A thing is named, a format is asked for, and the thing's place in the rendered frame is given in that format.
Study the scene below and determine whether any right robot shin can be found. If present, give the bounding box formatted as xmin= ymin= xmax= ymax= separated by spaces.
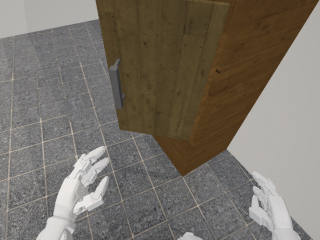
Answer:
xmin=183 ymin=232 xmax=194 ymax=236

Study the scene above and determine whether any robot right forearm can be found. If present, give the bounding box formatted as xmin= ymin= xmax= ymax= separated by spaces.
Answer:
xmin=271 ymin=228 xmax=301 ymax=240

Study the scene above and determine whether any robot left forearm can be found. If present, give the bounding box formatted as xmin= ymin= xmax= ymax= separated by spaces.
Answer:
xmin=36 ymin=216 xmax=76 ymax=240

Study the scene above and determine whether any handle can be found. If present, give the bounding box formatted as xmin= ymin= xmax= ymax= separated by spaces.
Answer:
xmin=109 ymin=58 xmax=125 ymax=110

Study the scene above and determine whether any cupboard door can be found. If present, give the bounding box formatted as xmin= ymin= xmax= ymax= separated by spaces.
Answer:
xmin=95 ymin=0 xmax=230 ymax=141

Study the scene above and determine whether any robot left hand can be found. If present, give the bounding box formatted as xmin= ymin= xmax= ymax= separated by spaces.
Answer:
xmin=53 ymin=146 xmax=110 ymax=222

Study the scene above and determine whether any robot right hand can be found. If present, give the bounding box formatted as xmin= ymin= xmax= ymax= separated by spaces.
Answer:
xmin=249 ymin=171 xmax=293 ymax=233

